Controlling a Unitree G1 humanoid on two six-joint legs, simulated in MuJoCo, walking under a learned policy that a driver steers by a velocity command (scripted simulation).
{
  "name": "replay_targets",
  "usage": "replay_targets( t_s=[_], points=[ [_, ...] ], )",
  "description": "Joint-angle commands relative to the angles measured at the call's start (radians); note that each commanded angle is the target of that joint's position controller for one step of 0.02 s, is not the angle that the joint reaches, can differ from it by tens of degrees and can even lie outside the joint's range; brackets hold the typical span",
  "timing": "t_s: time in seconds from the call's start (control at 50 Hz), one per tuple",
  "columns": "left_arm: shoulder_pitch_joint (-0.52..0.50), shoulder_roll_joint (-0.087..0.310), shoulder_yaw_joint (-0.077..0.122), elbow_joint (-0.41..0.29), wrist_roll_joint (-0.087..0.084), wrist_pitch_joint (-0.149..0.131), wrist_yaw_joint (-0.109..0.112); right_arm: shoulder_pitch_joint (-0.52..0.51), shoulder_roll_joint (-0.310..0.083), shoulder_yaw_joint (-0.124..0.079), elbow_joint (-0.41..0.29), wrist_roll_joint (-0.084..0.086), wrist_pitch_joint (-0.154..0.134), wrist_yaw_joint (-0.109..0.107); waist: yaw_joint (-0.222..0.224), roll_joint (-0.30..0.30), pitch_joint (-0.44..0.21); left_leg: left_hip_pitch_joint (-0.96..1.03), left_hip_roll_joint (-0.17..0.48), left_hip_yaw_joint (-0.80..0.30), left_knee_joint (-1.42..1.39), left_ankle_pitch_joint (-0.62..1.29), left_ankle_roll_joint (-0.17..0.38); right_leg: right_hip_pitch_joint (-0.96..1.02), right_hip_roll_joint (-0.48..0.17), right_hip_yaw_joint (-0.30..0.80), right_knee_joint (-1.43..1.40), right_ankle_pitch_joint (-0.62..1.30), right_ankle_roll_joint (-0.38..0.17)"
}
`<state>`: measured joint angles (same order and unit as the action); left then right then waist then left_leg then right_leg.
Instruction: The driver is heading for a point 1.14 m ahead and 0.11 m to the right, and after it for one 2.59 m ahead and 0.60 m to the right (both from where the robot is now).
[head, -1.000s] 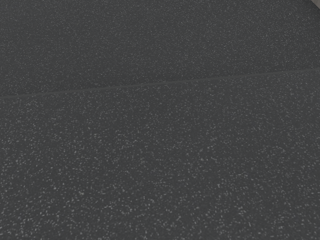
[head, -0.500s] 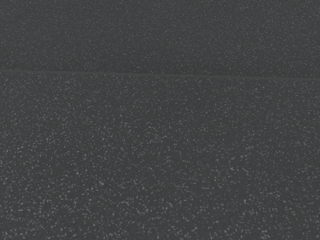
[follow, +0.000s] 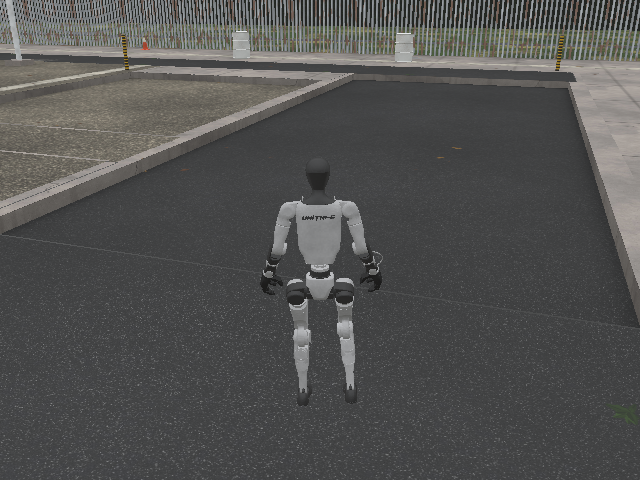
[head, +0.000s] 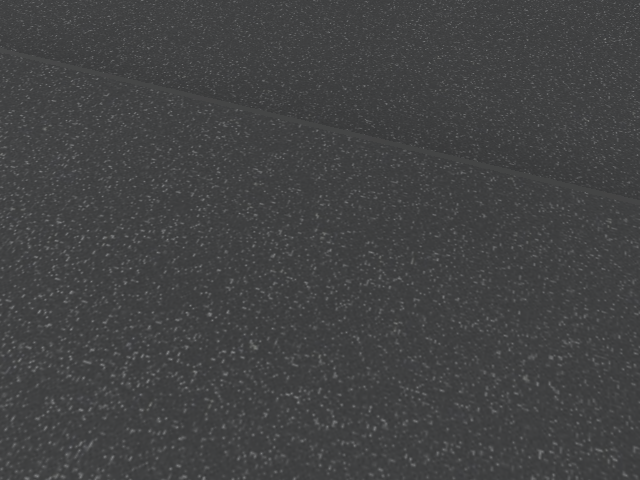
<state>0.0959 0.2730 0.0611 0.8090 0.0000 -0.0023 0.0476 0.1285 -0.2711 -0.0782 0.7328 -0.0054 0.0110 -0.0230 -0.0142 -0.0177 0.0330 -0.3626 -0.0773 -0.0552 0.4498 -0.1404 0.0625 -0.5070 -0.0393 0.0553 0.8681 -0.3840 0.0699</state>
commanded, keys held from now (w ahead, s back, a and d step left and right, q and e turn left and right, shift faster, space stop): no key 0.26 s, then w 0.74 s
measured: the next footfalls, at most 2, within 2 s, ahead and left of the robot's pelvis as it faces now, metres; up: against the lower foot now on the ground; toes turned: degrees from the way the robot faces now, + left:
right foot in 0.12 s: +0.05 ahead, -0.15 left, +0.00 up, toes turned +2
right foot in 0.94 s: +0.42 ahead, -0.14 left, +0.00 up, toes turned +0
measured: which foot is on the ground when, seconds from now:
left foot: down 0.00-0.96, up 0.98-1.00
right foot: up 0.00-0.10, down 0.12-0.48, up 0.50-0.92, down 0.94-1.00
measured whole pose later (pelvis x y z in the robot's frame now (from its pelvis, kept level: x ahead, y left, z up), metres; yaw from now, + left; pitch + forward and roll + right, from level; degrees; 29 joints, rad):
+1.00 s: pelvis +0.27 -0.05 -0.02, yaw +2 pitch +2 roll +0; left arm 0.00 0.26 0.04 0.71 -0.01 -0.10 -0.05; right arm 0.44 -0.25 -0.05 0.93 0.01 -0.06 -0.01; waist -0.07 0.00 0.05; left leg -0.06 0.02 -0.05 0.82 -0.51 0.01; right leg -0.51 0.01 -0.06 0.60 -0.12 -0.07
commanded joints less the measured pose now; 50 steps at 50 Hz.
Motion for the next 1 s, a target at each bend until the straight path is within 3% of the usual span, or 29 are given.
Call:
replay_targets(
  t_s=[0.02,0.1,0.12,0.14,0.16,0.18,0.2,0.24,0.28,0.3,0.32,0.34,0.4,0.42,0.46,0.48,0.5,0.52,0.54,0.56,0.6,0.64,0.72,0.84,0.9,0.94,0.96,0.98,1.0],
  points=[
    [0.04,0.081,0.016,-0.044,-0.006,-0.004,-0.003,-0.016,-0.135,-0.024,-0.061,-0.006,-0.009,-0.006,0.001,0.166,-0.155,0.082,0.251,-0.233,-0.13,0.064,0.181,0.119,0.012,-0.028,-0.079,0.018,-0.009],
    [0.098,0.059,0.011,-0.024,0.005,-0.021,-0.027,0.003,-0.088,0.006,-0.043,0.005,-0.004,-0.008,0.04,0.139,-0.131,0.037,0.199,-0.224,-0.055,-0.027,0.096,0.319,0.031,-0.064,-0.435,0.195,-0.066],
    [0.123,0.105,0.016,-0.027,0.026,-0.024,-0.028,0.037,-0.063,0.015,-0.036,0.0,-0.008,-0.009,0.027,0.061,-0.135,-0.021,0.151,-0.185,0.026,-0.095,0.038,0.395,-0.074,0.043,-0.476,0.27,-0.103],
    [0.09,0.178,0.029,-0.036,0.036,-0.022,-0.026,0.079,-0.036,0.017,-0.043,-0.007,-0.018,-0.003,-0.044,-0.136,-0.11,-0.094,0.027,-0.049,0.132,-0.228,-0.019,0.374,-0.213,0.19,-0.495,0.382,-0.195],
    [0.06,0.136,0.019,-0.042,0.043,-0.026,-0.03,0.02,-0.078,0.006,-0.062,-0.011,-0.024,-0.002,-0.016,-0.222,-0.095,-0.04,0.042,-0.016,0.172,-0.297,-0.048,0.241,-0.29,0.286,-0.566,0.308,-0.289],
    [-0.003,0.097,0.007,-0.062,0.04,-0.035,-0.03,-0.003,-0.108,-0.005,-0.056,-0.005,-0.025,-0.001,-0.022,-0.192,-0.074,0.019,0.062,-0.018,0.203,-0.257,-0.056,0.208,-0.255,0.256,-0.569,0.265,-0.281],
    [-0.019,0.092,0.006,-0.061,0.03,-0.04,-0.028,-0.008,-0.089,-0.004,-0.045,-0.005,-0.02,-0.002,-0.024,-0.17,-0.073,0.044,0.059,-0.002,0.176,-0.194,-0.057,0.209,-0.203,0.201,-0.548,0.243,-0.24],
    [0.009,0.09,0.003,-0.045,0.011,-0.05,-0.028,-0.006,-0.054,0.002,-0.032,-0.015,-0.007,0.0,-0.017,-0.149,-0.061,0.103,0.076,-0.009,0.092,-0.071,-0.061,0.219,-0.15,0.136,-0.515,0.242,-0.183],
    [0.074,0.065,-0.006,-0.019,0.017,-0.052,-0.032,0.035,-0.03,0.011,-0.011,-0.013,-0.002,0.004,-0.009,-0.115,-0.095,0.191,0.082,-0.01,0.057,-0.01,-0.052,0.216,-0.095,0.088,-0.492,0.107,-0.14],
    [0.136,0.072,-0.004,-0.009,0.016,-0.053,-0.039,0.041,-0.059,0.003,0.005,0.0,0.001,0.004,0.029,-0.085,-0.087,0.209,0.068,0.008,0.101,-0.11,-0.038,0.179,-0.061,0.08,-0.514,-0.046,-0.138],
    [0.138,0.107,0.007,-0.004,0.008,-0.046,-0.037,0.064,-0.064,-0.005,0.021,0.013,0.0,0.008,0.021,-0.091,-0.05,0.109,0.031,0.04,0.134,-0.305,-0.023,0.197,-0.053,0.075,-0.525,-0.229,-0.149],
    [0.137,0.134,0.015,-0.012,-0.003,-0.041,-0.032,0.061,-0.061,-0.006,0.021,0.018,-0.009,0.01,0.024,-0.104,0.007,0.02,0.026,0.055,0.158,-0.385,-0.011,0.195,-0.096,0.132,-0.555,-0.366,-0.177],
    [0.15,0.163,0.028,-0.016,-0.019,-0.048,-0.018,0.015,-0.031,0.0,0.012,0.028,-0.059,0.022,0.033,-0.134,0.098,-0.065,0.071,0.08,0.267,-0.276,0.015,0.183,-0.263,0.347,-0.655,-0.449,-0.284],
    [0.13,0.155,0.026,-0.02,-0.022,-0.052,-0.02,0.036,-0.023,0.0,0.021,0.03,-0.072,0.026,0.014,-0.13,0.1,-0.03,0.082,0.079,0.236,-0.277,0.028,0.168,-0.262,0.332,-0.647,-0.403,-0.283],
    [0.053,0.115,0.016,-0.042,-0.03,-0.052,-0.031,0.169,-0.023,-0.008,0.085,0.031,-0.088,0.032,-0.057,-0.101,0.066,0.209,0.062,0.094,0.075,-0.234,0.05,0.06,-0.167,0.186,-0.553,-0.286,-0.226],
    [0.02,0.065,0.002,-0.058,-0.025,-0.057,-0.035,0.262,-0.071,-0.023,0.12,0.025,-0.093,0.029,-0.086,-0.005,0.044,0.309,0.136,-0.041,-0.011,-0.262,0.068,-0.013,-0.087,0.079,-0.369,-0.172,-0.175],
    [0.0,0.014,-0.009,-0.096,-0.033,-0.073,-0.036,0.359,-0.164,-0.046,0.141,0.021,-0.099,0.028,-0.086,0.26,0.023,0.421,0.32,-0.42,-0.196,-0.478,0.166,-0.19,0.055,-0.111,-0.023,-0.067,-0.098],
    [-0.047,0.072,0.003,-0.127,-0.042,-0.094,-0.032,0.386,-0.182,-0.044,0.128,0.007,-0.115,0.039,-0.114,0.31,0.046,0.448,0.457,-0.7,-0.302,-0.436,0.273,-0.348,0.07,-0.023,0.186,-0.196,-0.104],
    [-0.015,0.095,0.014,-0.116,-0.053,-0.104,-0.039,0.332,-0.13,-0.024,0.115,0.001,-0.126,0.038,-0.065,0.194,0.062,0.463,0.456,-0.639,-0.264,-0.384,0.263,-0.409,0.012,0.035,0.299,-0.142,-0.126],
    [0.025,0.087,0.011,-0.092,-0.046,-0.107,-0.047,0.295,-0.097,-0.015,0.1,0.007,-0.131,0.038,-0.041,0.133,0.038,0.472,0.409,-0.521,-0.251,-0.341,0.223,-0.41,-0.019,0.034,0.316,-0.043,-0.145],
    [0.014,0.078,0.015,-0.083,-0.024,-0.107,-0.057,0.248,-0.079,-0.003,0.088,0.012,-0.123,0.038,-0.023,0.079,0.026,0.441,0.353,-0.361,-0.278,-0.195,0.159,-0.373,-0.071,0.021,0.239,0.108,-0.148],
    [-0.002,0.056,0.012,-0.084,-0.018,-0.1,-0.07,0.286,-0.053,0.009,0.104,0.01,-0.113,0.033,-0.029,0.098,0.016,0.42,0.306,-0.239,-0.302,-0.009,0.142,-0.318,-0.071,-0.02,0.161,0.197,-0.122],
    [-0.119,0.006,-0.009,-0.128,-0.015,-0.094,-0.079,0.338,-0.09,0.006,0.125,0.011,-0.099,0.013,-0.063,0.089,0.036,0.379,0.264,-0.097,-0.315,0.156,0.128,-0.252,-0.041,-0.071,-0.097,0.34,-0.079],
    [-0.232,0.036,-0.012,-0.181,-0.031,-0.099,-0.1,0.372,-0.12,0.001,0.153,0.025,-0.093,0.01,-0.075,0.122,0.1,0.369,0.314,-0.06,-0.315,0.138,0.117,-0.143,-0.012,-0.077,-0.3,0.403,-0.102],
    [-0.175,0.084,0.004,-0.179,-0.026,-0.105,-0.106,0.338,-0.148,-0.01,0.154,0.023,-0.085,0.01,-0.015,0.14,0.048,0.436,0.335,-0.038,-0.204,0.416,0.087,-0.025,0.023,-0.096,-0.338,0.329,-0.152],
    [0.095,0.149,0.042,-0.104,-0.024,-0.099,-0.089,0.311,-0.147,-0.009,0.146,0.015,-0.074,0.008,0.124,0.137,-0.128,0.358,0.27,0.025,0.114,0.693,0.044,0.345,0.069,-0.13,-0.337,0.329,-0.207],
    [0.29,0.221,0.061,-0.066,-0.011,-0.093,-0.074,0.315,-0.111,0.007,0.117,-0.003,-0.074,0.005,0.184,0.012,-0.282,0.116,0.212,0.056,0.448,0.387,0.011,0.676,-0.129,0.1,-0.306,0.313,-0.271],
    [0.329,0.274,0.064,-0.043,0.004,-0.094,-0.087,0.46,0.04,0.046,0.113,0.013,-0.096,0.014,0.091,-0.294,-0.443,-0.223,0.017,0.0,0.784,-0.384,-0.043,0.942,-0.354,0.632,-0.489,0.0,-0.42],
    [0.299,0.177,0.041,-0.046,-0.006,-0.096,-0.088,0.39,-0.073,0.022,0.124,0.04,-0.117,0.019,0.124,-0.211,-0.376,-0.337,0.058,-0.107,0.904,-0.406,-0.029,0.884,-0.335,0.717,-0.597,-0.115,-0.388]
  ],
)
